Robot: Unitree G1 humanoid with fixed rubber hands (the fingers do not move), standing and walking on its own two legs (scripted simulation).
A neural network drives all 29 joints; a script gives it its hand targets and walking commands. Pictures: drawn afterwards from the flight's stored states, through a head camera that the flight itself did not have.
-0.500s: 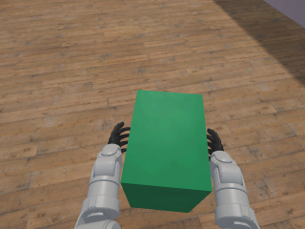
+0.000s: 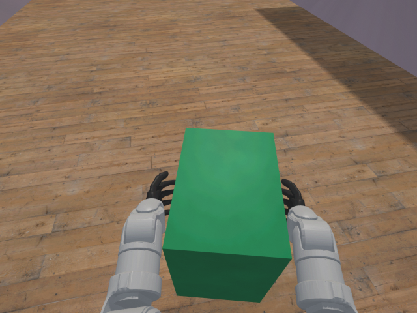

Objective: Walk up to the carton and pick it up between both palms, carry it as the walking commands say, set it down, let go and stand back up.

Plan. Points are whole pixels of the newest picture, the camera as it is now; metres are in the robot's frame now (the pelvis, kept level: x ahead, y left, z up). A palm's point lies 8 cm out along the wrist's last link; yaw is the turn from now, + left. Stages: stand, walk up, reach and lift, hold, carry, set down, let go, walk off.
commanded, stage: reach and lift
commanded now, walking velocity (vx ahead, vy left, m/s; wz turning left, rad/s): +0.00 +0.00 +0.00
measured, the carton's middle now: (223, 216) +0.32 -0.01 -0.02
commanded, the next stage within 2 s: hold in 0.94 s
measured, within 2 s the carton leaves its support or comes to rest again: neither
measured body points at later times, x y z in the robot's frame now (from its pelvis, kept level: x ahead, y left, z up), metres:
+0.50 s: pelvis +0.01 +0.00 +0.00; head -0.03 +0.00 +0.45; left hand +0.31 +0.14 +0.04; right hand +0.31 -0.15 +0.03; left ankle +0.02 +0.13 -0.74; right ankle +0.03 -0.13 -0.74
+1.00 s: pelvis +0.00 +0.00 +0.00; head -0.04 -0.01 +0.45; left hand +0.30 +0.14 +0.04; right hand +0.29 -0.15 +0.03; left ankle +0.02 +0.13 -0.74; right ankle +0.03 -0.13 -0.74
